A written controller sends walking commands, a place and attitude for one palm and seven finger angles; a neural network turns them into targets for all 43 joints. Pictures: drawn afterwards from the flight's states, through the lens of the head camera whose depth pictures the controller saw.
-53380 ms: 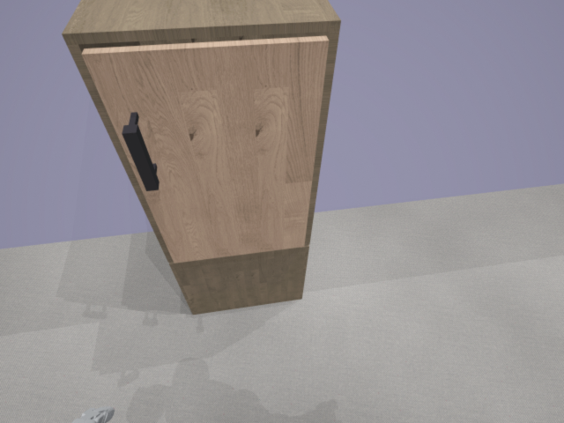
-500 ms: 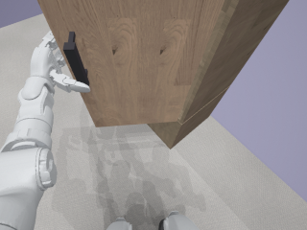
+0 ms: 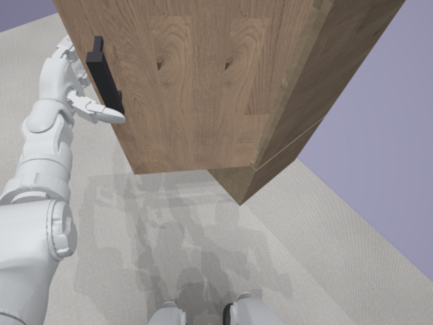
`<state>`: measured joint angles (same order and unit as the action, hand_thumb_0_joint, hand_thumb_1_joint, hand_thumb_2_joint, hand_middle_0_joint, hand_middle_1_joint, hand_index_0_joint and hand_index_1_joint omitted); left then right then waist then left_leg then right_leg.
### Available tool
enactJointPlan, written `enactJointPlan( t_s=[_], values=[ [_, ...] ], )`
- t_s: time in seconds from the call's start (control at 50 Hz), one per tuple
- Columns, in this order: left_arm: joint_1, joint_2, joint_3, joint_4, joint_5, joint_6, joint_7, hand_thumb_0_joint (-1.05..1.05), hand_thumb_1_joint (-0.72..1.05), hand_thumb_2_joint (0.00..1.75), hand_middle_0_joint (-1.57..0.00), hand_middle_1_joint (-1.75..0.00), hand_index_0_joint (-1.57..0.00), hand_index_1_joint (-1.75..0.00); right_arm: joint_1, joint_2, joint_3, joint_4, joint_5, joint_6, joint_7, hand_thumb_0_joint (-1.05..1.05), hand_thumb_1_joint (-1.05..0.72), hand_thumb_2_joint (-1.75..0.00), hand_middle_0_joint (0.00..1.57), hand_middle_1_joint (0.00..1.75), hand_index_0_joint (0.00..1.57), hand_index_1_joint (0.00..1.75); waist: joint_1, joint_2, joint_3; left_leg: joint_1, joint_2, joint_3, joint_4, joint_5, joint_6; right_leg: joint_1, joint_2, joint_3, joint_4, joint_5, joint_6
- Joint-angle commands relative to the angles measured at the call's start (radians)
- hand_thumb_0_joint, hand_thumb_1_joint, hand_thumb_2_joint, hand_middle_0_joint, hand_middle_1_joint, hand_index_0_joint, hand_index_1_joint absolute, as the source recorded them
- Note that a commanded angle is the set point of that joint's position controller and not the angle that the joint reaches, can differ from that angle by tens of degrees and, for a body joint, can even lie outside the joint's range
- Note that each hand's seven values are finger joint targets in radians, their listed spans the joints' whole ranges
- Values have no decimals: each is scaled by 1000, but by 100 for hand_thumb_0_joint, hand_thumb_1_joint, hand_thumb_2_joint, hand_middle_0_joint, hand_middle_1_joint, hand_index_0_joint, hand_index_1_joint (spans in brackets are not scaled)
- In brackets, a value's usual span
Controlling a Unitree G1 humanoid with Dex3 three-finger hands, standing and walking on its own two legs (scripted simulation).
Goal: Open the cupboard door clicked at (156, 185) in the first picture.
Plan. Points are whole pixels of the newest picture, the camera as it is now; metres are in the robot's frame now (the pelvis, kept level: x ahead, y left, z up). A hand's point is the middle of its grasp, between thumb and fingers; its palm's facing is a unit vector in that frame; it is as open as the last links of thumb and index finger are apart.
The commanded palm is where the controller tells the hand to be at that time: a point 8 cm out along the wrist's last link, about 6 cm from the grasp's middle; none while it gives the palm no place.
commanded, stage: close the thumb around the handle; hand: left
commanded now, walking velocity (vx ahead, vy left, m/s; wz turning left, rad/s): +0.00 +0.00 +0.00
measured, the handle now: (108, 81) +0.52 +0.16 +0.11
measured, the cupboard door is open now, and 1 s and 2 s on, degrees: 56 59 99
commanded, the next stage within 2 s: pull the door open along its arc in 0.66 s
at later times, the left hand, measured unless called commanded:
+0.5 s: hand (100, 86) +0.51 +0.17 +0.11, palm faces -0.11 -0.99 +0.00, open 11.4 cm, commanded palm +0.49 +0.20 +0.11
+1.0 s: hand (101, 95) +0.49 +0.17 +0.10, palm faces -0.09 -1.00 +0.00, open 11.4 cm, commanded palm +0.44 +0.22 +0.11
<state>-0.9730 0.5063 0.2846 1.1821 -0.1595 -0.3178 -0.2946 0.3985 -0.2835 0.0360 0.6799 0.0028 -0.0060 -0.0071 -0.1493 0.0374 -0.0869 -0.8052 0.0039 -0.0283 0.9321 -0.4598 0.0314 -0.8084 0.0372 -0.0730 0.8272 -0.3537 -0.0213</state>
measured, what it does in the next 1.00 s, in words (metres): stands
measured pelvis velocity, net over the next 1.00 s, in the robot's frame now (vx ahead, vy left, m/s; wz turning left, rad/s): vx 0.00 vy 0.00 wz -0.04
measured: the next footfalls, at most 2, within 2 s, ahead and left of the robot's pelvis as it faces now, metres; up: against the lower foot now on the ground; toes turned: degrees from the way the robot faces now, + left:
none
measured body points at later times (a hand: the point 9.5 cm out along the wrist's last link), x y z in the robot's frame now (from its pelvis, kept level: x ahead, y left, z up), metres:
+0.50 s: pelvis +0.01 +0.00 +0.00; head +0.12 +0.02 +0.44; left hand +0.51 +0.23 +0.11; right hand +0.02 -0.26 -0.11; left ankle -0.02 +0.09 -0.69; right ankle +0.02 -0.11 -0.69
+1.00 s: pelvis +0.00 +0.00 +0.00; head +0.10 +0.01 +0.44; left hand +0.49 +0.22 +0.11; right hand +0.02 -0.26 -0.11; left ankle -0.02 +0.09 -0.69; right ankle +0.02 -0.11 -0.69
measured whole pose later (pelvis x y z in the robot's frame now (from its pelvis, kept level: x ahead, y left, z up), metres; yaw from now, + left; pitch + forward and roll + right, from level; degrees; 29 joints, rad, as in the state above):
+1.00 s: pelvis +0.00 +0.00 +0.00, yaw -2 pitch +17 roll -3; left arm -0.81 0.46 0.34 1.05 -0.17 -0.31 -0.31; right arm 0.39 -0.28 0.04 0.62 0.02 0.03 0.00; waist -0.14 0.04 -0.10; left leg -0.74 0.01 0.02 0.90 -0.46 0.04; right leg -0.77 0.04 -0.03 0.81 -0.35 -0.01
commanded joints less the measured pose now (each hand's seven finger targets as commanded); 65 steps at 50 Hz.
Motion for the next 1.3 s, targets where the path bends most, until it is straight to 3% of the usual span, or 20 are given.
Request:
enactJointPlan(
  t_s=[0.0, 0.12, 0.28, 0.44, 0.46, 0.52, 0.56, 0.62, 0.66, 0.74, 0.8, 0.84, 1.0, 1.08, 1.14, 1.16, 1.18, 1.22, 1.24, 1.28],
  values=[
    [-517, 128, -22, -262, -11, -78, -44, 0, -33, 37, -31, -122, -31, -122, 149, -174, -63, -56, 6, -19, -12, 0, -90, -90, 20, 30, 20, 30, -58, 114, -486, 370, 5, -47, -88, 488, -14, 182, 19, 30, -60, 346, -5],
    [-508, 149, 4, -262, -7, -79, -36, 0, 0, 52, -34, -125, -34, -125, 151, -175, -64, -53, 3, -18, -11, 0, -90, -90, 20, 30, 20, 30, -46, 116, -492, 380, 6, -48, -90, 499, -17, 185, 20, 31, -59, 348, -4],
    [-508, 149, 1, -235, -4, -72, -40, 0, 45, 71, -37, -130, -37, -130, 145, -175, -62, -54, 4, -14, -11, 0, -90, -90, 20, 30, 20, 30, -56, 97, -459, 347, 5, -46, -91, 460, -14, 177, 17, 32, -61, 330, -2],
    [-468, 115, -7, -281, -15, -72, -32, 0, 90, 90, -40, -135, -40, -135, 143, -168, -67, -62, 5, -10, -5, 0, -90, -90, 20, 30, 20, 30, -40, 128, -502, 432, 18, -59, -77, 604, -31, 147, 21, 20, -50, 362, -1],
    [-490, 79, -42, -275, -13, -68, -31, 0, 90, 90, -40, -135, -40, -135, 140, -166, -65, -60, 5, -9, -4, 0, -90, -90, 20, 30, 20, 30, -56, 120, -472, 423, 19, -62, -83, 574, -31, 125, 21, 15, -54, 335, 1],
    [-501, 131, 6, -299, -8, -79, -13, 0, 90, 90, -40, -135, -40, -135, 146, -171, -70, -56, 2, -12, -6, 0, -90, -90, 20, 30, 20, 30, -38, 129, -505, 438, 18, -68, -85, 585, -35, 141, 20, 17, -49, 336, -3],
    [-522, 66, -47, -285, -8, -74, -11, 0, 90, 90, -40, -135, -40, -135, 142, -165, -67, -50, 3, -14, -3, 0, -90, -90, 20, 30, 20, 30, -61, 114, -465, 435, 20, -69, -88, 562, -36, 112, 20, 14, -56, 314, 0],
    [-513, 84, -33, -307, -5, -83, -4, 0, 90, 90, -40, -135, -40, -135, 143, -166, -70, -49, 2, -17, -2, 0, -90, -90, 20, 30, 20, 30, -48, 151, -508, 464, 19, -70, -84, 600, -42, 116, 20, 15, -51, 326, -2],
    [-532, 67, -50, -275, -2, -80, 0, 0, 90, 90, -40, -135, -40, -135, 139, -166, -68, -41, 2, -17, -2, 0, -90, -90, 20, 30, 20, 30, -60, 125, -450, 432, 19, -72, -89, 549, -41, 99, 20, 13, -55, 298, -2],
    [-554, 67, -57, -258, 7, -84, 4, 0, 90, 90, -40, -135, -40, -135, 141, -168, -65, -36, 1, -24, -4, 0, -90, -90, 20, 30, 20, 30, -65, 124, -460, 423, 14, -77, -90, 509, -37, 91, 17, 15, -53, 275, -4],
    [-412, 197, 60, -235, 6, -84, -8, 0, 90, 90, -40, -135, -40, -135, 137, -181, -64, -62, 2, -18, -6, 0, -90, -90, 20, 30, 20, 30, -8, 104, -492, 384, 5, -60, -99, 500, -29, 172, 16, 21, -47, 296, -11],
    [-311, 227, 94, -243, 0, -80, -28, 0, 90, 90, -40, -135, -40, -135, 114, -175, -58, -94, 6, -9, -5, 0, -90, -90, 20, 30, 20, 30, 22, 71, -491, 341, 3, -41, -106, 503, -23, 243, 14, 27, -46, 340, -8],
    [0, 175, 83, -485, -57, -57, -59, 0, 90, 90, -40, -135, -40, -135, 46, -158, -65, -197, 34, 10, -5, 0, -90, -90, 20, 30, 20, 30, 86, 26, -489, 310, 0, 9, -148, 534, -5, 416, 12, 41, -63, 449, -8],
    [211, 123, 67, -618, -77, -34, -55, 0, 90, 90, -40, -135, -40, -135, -4, -142, -70, -234, 44, 10, -3, 0, -90, -90, 20, 30, 20, 30, 111, -20, -433, 289, -1, 34, -179, 493, 0, 472, 8, 50, -85, 466, -2],
    [348, 105, 71, -743, -96, -23, -50, 0, 90, 90, -40, -135, -40, -135, -43, -132, -70, -258, 48, 4, -3, 0, -90, -90, 20, 30, 20, 30, 128, 1, -412, 301, -3, 41, -194, 499, 1, 501, 2, 54, -88, 483, -1],
    [353, 71, 208, -822, -158, -6, 99, 0, 90, 90, -40, -135, -40, -135, -84, -89, -68, -257, 46, -8, 1, 0, -90, -90, 20, 30, 20, 30, 222, -5, -387, 271, -10, 38, -207, 483, -17, 485, 6, 30, -98, 434, -3],
    [433, -26, 115, -848, -136, 14, 160, 0, 90, 90, -40, -135, -40, -135, -91, -93, -68, -258, 42, -18, 9, 0, -90, -90, 20, 30, 20, 30, 179, 18, -358, 302, -6, 47, -220, 468, -22, 470, 6, 27, -105, 415, 0],
    [514, -65, 124, -933, -103, 29, 275, 0, 90, 90, -40, -135, -40, -135, -103, -83, -74, -250, 37, -30, 17, 0, -90, -90, 20, 30, 20, 30, 185, -34, -337, 291, -8, 50, -224, 453, -24, 485, 2, 25, -109, 417, 1],
    [558, -95, 117, -979, -85, 38, 331, 0, 90, 90, -40, -135, -40, -135, -111, -75, -76, -248, 33, -33, 18, 0, -90, -90, 20, 30, 20, 30, 191, -20, -352, 305, -8, 52, -225, 465, -28, 491, -1, 26, -106, 423, 2],
    [581, -172, 70, -1039, -52, 59, 426, 0, 90, 90, -40, -135, -40, -135, -130, -64, -76, -237, 23, -39, 20, 0, -90, -90, 20, 30, 20, 30, 178, -47, -316, 308, -9, 51, -231, 436, -34, 485, -6, 26, -119, 410, 4]
  ],
)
